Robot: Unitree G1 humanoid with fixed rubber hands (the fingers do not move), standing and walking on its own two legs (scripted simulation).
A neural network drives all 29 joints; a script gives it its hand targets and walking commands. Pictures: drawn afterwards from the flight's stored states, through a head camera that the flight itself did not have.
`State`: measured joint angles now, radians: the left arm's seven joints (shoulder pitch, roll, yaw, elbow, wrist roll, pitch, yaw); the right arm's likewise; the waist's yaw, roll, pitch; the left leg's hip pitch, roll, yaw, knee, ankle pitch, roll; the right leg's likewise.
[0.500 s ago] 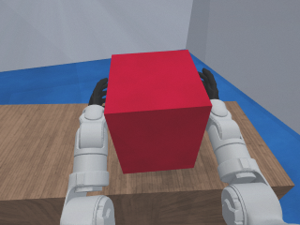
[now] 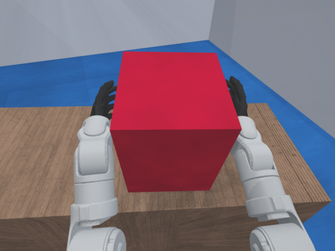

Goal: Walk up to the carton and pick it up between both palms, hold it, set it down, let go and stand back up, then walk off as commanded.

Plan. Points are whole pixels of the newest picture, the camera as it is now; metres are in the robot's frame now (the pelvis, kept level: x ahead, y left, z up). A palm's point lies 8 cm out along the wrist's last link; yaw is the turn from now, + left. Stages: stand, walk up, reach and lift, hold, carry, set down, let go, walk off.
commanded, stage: hold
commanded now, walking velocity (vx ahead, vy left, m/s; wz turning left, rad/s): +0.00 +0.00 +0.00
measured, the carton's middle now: (169, 126) +0.36 +0.00 +0.14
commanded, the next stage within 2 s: none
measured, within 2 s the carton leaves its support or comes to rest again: neither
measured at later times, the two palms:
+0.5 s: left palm (105, 115) +0.37 +0.14 +0.17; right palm (235, 105) +0.37 -0.15 +0.19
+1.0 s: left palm (99, 117) +0.34 +0.15 +0.19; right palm (237, 113) +0.34 -0.14 +0.19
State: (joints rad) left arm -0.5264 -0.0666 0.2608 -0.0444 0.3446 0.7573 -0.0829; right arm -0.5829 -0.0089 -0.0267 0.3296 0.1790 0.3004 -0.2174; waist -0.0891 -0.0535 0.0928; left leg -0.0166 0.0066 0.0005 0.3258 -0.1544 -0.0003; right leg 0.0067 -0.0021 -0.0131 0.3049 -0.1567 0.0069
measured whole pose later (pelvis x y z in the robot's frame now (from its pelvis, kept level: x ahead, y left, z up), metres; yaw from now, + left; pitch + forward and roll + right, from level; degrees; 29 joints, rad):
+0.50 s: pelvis +0.00 +0.00 +0.00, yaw +0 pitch -9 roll +0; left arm -0.60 -0.07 0.29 0.23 0.38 0.65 -0.03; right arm -0.74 -0.01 -0.12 0.66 0.09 0.22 -0.14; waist -0.09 -0.05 0.04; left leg -0.02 0.01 0.00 0.33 -0.16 0.00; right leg 0.01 0.00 -0.01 0.30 -0.16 0.01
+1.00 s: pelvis -0.01 +0.00 +0.00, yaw +0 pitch -9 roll +0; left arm -0.53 -0.07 0.26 -0.05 0.34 0.76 -0.08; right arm -0.59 -0.01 -0.03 0.33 0.18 0.30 -0.22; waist -0.09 -0.05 0.09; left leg -0.02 0.01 0.00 0.33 -0.15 0.00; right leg 0.01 0.00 -0.01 0.30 -0.15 0.01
